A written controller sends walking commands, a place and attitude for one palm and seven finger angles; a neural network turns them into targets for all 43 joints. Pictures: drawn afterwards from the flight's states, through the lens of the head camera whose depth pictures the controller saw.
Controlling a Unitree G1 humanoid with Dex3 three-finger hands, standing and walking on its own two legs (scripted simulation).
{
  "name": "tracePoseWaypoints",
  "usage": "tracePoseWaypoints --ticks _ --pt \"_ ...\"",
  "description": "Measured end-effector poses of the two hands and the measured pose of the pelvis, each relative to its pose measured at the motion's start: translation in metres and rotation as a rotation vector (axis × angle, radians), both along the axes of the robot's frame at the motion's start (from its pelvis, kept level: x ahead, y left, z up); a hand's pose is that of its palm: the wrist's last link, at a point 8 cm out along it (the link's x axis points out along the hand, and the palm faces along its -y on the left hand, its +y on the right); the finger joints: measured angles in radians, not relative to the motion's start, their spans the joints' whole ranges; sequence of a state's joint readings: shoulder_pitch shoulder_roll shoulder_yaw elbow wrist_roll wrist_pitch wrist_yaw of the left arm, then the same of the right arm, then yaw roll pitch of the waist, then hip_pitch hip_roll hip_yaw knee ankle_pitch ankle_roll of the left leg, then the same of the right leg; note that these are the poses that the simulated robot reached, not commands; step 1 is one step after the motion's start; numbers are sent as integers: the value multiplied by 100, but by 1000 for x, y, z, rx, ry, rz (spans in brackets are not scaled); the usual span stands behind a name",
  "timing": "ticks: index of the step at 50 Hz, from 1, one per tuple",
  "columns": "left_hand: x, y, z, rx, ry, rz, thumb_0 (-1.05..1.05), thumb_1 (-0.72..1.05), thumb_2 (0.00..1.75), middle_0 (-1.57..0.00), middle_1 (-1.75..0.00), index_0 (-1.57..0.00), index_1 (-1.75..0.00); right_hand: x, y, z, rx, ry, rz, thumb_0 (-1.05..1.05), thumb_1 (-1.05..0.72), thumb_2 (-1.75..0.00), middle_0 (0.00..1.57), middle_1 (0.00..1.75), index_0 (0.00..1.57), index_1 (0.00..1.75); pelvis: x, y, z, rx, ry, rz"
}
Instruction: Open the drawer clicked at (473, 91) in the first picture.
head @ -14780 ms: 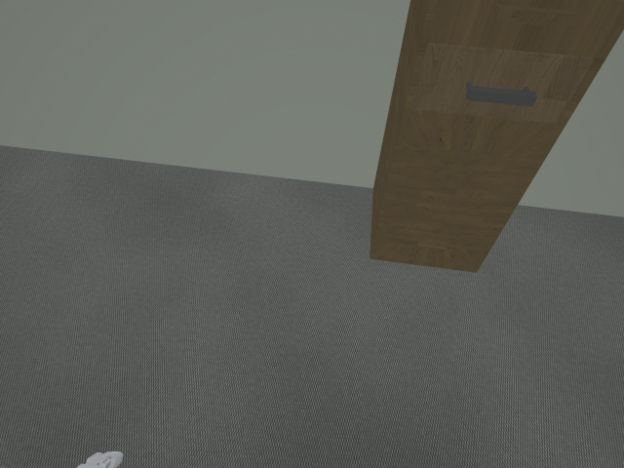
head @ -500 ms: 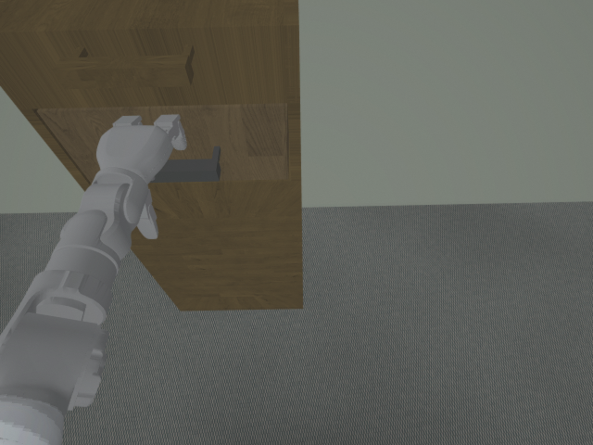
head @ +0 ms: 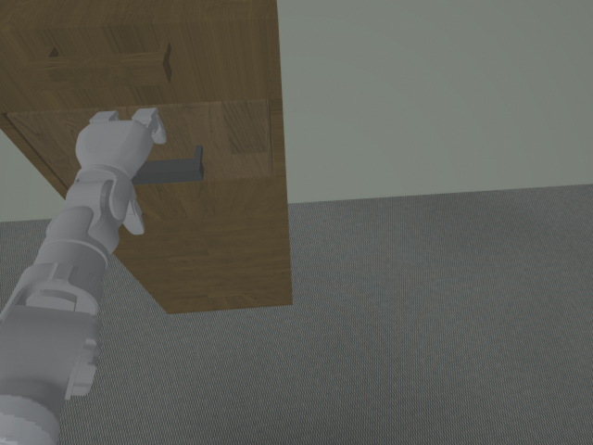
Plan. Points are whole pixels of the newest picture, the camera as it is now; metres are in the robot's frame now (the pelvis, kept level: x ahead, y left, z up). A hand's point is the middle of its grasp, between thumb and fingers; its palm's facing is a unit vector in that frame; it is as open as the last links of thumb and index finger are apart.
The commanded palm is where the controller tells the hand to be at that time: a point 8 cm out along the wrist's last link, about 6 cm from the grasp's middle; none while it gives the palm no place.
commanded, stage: move the hooked fingers above the handle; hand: left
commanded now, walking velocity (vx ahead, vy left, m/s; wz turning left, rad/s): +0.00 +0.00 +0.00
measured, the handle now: (154, 162) +0.55 +0.23 +0.02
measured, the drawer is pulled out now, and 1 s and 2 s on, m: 0.00 0.00 0.00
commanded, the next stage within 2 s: lower the fingers behind the handle in 0.72 s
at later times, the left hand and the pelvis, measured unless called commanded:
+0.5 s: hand (139, 165) +0.49 +0.22 +0.08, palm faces -0.02 -0.01 -1.00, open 13.9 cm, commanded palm +0.46 +0.23 +0.14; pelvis +0.00 +0.00 +0.00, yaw +0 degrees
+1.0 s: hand (141, 173) +0.48 +0.22 +0.07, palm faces -0.05 +0.00 -1.00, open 13.9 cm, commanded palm +0.46 +0.22 +0.13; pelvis +0.00 +0.00 +0.00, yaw +1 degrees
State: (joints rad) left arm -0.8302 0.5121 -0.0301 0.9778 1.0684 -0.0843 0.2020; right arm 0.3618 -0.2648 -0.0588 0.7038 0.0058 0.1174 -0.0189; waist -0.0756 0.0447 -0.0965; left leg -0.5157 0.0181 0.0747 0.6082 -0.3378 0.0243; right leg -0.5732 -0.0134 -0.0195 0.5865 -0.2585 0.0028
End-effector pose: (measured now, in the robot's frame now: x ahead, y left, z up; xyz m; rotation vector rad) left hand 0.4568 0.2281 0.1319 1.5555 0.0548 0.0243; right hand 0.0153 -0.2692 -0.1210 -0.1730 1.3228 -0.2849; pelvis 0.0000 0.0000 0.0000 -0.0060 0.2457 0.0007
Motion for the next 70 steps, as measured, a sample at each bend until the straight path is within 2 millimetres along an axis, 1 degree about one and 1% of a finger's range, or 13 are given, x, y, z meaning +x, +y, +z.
tracePoseWaypoints --ticks 7,12,16,20,26,31,36,42,48,54,63,70 --pt "-1 3 4 18 3 20 0 -49 30 -32 -120 -32 -120 22 4 1 -1 -63 34 0 -91 -90 21 30 20 30 -3 2 0 -1 -6 12" --pt "4 -7 5 13 12 -1 -1 -49 30 -32 -120 -32 -120 31 6 2 -3 -86 52 0 -91 -90 21 30 20 30 -4 3 -1 -1 -3 19" --pt "10 -14 6 4 4 -17 0 -49 30 -32 -120 -32 -120 31 6 2 -6 -89 48 0 -91 -90 21 30 20 30 -3 3 -2 0 6 13" --pt "14 -15 3 1 -3 -6 0 -49 30 -32 -120 -32 -120 25 6 0 1 -74 37 0 -91 -90 21 30 20 30 -1 3 -2 1 13 4" --pt "12 -5 1 3 5 33 0 -49 30 -32 -120 -32 -120 13 5 -2 11 -37 12 0 -91 -90 21 30 20 30 2 1 -1 1 13 -6" --pt "4 3 1 14 19 34 0 -49 30 -32 -120 -32 -120 10 2 -2 11 -13 12 0 -91 -90 21 30 20 30 4 -1 0 0 3 2" --pt "-1 -1 5 0 9 4 0 -49 30 -32 -120 -32 -120 17 -2 -1 1 -17 28 0 -91 -90 21 30 20 30 4 -3 1 -1 -7 12" --pt "0 -2 6 9 0 14 0 -49 30 -32 -120 -32 -120 31 -6 1 -9 -63 42 0 -91 -90 20 30 20 30 2 -4 0 1 -8 15" --pt "3 -7 0 15 26 17 0 -49 30 -32 -120 -31 -120 39 -6 2 -12 -93 53 0 -91 -90 20 30 20 30 0 -5 -1 2 0 15" --pt "5 -13 -10 -1 22 -7 0 -49 30 -32 -120 -32 -120 32 -5 -1 -14 -83 46 0 -91 -90 21 30 20 30 -1 -5 -3 3 16 9" --pt "0 -2 -25 16 26 34 0 -49 30 -32 -120 -32 -120 9 -3 -5 -5 -24 21 0 -91 -90 21 30 20 30 -1 -5 -5 1 28 5" --pt "1 -3 -32 14 35 13 0 -49 30 -32 -120 -32 -120 -4 -5 -4 -21 9 12 0 -91 -90 21 30 20 30 -3 -3 -7 -2 39 10"
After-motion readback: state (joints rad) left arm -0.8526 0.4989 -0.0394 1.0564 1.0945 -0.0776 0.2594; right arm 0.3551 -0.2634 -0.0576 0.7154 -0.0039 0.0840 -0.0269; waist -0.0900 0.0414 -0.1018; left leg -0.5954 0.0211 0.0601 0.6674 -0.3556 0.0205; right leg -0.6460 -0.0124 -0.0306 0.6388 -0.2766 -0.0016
